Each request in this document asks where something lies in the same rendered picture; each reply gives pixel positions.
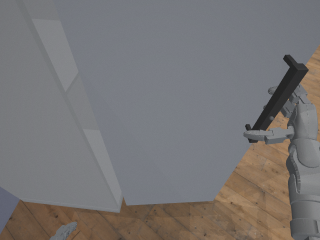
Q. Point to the fridge door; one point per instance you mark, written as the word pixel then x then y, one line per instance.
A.
pixel 173 83

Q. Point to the handle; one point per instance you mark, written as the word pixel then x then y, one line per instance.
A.
pixel 289 83

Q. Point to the robot right hand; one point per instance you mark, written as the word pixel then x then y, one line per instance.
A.
pixel 302 116

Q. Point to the robot left hand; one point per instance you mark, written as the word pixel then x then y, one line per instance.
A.
pixel 64 231

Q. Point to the robot right forearm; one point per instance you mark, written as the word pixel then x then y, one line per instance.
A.
pixel 303 164

